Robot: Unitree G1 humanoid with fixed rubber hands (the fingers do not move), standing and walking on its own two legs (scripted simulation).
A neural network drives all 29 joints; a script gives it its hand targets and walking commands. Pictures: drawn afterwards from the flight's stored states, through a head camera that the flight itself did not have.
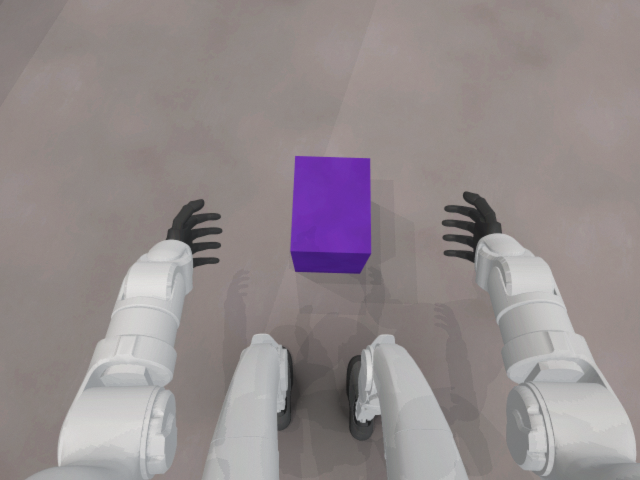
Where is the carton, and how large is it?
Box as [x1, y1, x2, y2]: [290, 156, 370, 273]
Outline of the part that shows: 295,156 290,248 295,271 359,273 370,254 369,158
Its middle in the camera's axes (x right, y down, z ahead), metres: +0.02 -0.06 +1.03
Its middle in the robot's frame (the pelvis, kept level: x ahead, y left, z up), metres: +0.58 -0.03 -0.56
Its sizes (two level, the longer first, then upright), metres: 0.244 0.186 0.231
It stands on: the floor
